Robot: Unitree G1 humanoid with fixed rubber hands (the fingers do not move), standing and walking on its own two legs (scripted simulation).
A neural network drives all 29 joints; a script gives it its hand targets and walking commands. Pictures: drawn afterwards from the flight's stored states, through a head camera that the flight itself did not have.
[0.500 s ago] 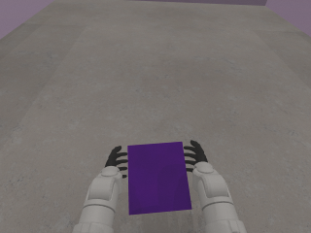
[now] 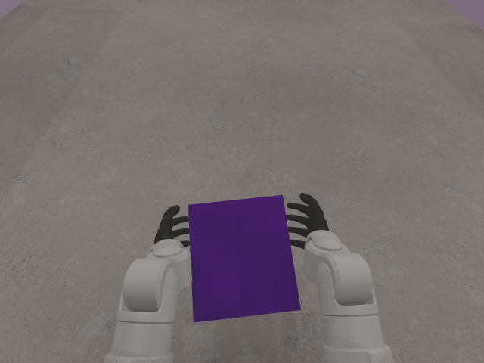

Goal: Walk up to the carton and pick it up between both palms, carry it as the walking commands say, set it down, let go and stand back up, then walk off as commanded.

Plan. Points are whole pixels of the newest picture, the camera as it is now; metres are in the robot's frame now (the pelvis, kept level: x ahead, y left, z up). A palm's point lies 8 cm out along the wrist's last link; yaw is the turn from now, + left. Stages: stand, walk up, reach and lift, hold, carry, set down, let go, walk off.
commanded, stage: carry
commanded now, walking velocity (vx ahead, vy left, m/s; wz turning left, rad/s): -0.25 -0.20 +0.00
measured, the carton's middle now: (241, 259) +0.31 +0.01 -0.03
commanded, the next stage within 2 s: none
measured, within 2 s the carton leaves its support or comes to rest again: neither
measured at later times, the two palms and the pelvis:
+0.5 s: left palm (259, 336) +0.17 -0.01 +0.04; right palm (430, 343) +0.17 -0.24 +0.05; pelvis -0.15 -0.11 -0.01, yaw -1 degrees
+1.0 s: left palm out of the picture -0.01 -0.07 +0.04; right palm out of the picture +0.00 -0.30 +0.06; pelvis -0.33 -0.17 -0.02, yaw -1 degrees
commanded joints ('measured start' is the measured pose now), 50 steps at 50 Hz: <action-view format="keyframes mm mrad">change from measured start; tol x32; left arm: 1 -778 -999 -646 -331 -389 31 -489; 50 -1072 -1056 -475 -179 -320 156 -464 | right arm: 1 -581 979 583 -280 362 76 291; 50 -875 1047 398 -102 357 225 328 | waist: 1 -41 79 -634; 16 -14 226 -775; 20 -32 -390 -699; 31 -29 362 -898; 39 0 -417 -671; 50 -36 231 -719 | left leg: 1 509 428 -456 -200 689 63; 15 561 381 -352 -130 733 6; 21 -22 66 -2 271 -323 -128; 27 69 107 1 62 -170 -155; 31 623 537 -514 -122 987 98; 38 -58 67 29 292 -373 -136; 46 299 115 -11 -54 -119 -116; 48 434 561 -649 -296 152 75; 50 380 518 -514 -280 95 79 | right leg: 1 -91 -22 50 195 -126 -7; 15 108 11 26 -89 -113 -48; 26 561 -259 158 -67 1143 -196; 29 275 -166 106 57 751 -96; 31 38 6 87 258 -236 -31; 38 340 -360 478 -372 179 -277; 44 371 -235 175 -201 599 -209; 50 18 -24 133 367 -119 -53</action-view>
